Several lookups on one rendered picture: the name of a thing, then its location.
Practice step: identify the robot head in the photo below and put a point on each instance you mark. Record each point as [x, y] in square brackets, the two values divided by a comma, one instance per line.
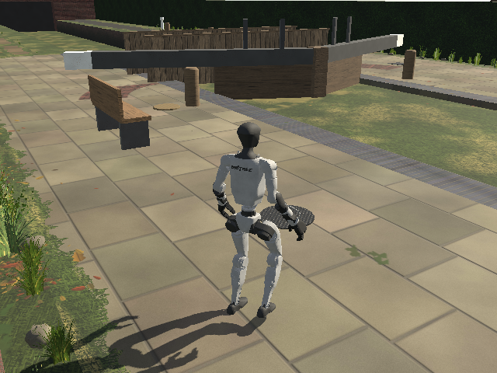
[248, 134]

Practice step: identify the left robot hand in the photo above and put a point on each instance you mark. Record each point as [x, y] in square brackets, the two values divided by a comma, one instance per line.
[229, 207]

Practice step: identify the robot left forearm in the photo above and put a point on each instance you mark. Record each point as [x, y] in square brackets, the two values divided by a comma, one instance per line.
[221, 197]

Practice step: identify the robot right forearm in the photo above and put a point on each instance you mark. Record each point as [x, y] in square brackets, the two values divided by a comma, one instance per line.
[287, 213]

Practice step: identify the left robot upper arm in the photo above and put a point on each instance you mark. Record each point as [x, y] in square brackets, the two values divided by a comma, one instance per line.
[222, 173]

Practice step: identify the right robot upper arm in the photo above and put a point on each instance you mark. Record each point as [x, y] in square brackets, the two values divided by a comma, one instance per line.
[269, 167]

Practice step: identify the left robot foot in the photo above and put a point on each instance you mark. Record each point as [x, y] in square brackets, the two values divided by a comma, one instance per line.
[232, 308]

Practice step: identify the right robot hand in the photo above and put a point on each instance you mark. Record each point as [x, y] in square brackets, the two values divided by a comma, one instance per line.
[300, 228]

